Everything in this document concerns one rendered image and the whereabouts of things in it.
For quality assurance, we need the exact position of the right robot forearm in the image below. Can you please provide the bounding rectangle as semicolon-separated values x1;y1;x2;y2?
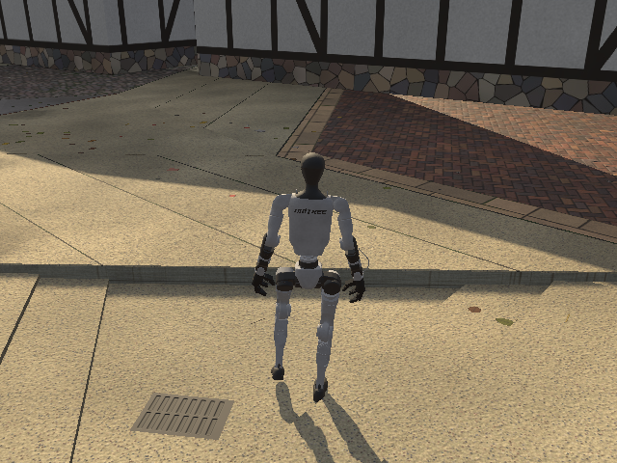
345;235;363;281

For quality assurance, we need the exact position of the robot right hand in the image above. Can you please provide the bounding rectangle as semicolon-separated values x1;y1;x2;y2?
342;278;365;303

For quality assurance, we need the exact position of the left robot forearm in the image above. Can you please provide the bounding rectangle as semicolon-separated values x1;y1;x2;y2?
255;233;275;276

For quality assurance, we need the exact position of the robot right shin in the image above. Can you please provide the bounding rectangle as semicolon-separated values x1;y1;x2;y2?
316;326;334;389

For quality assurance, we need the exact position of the left robot upper arm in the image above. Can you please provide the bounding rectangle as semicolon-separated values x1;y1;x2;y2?
264;194;291;248

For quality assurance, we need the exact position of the right robot upper arm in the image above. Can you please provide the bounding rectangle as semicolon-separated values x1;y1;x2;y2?
332;196;355;251

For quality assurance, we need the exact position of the right robot thigh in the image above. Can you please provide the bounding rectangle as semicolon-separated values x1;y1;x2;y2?
316;270;341;342

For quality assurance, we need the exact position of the robot left hand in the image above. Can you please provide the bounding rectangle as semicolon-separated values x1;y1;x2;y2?
252;273;275;296

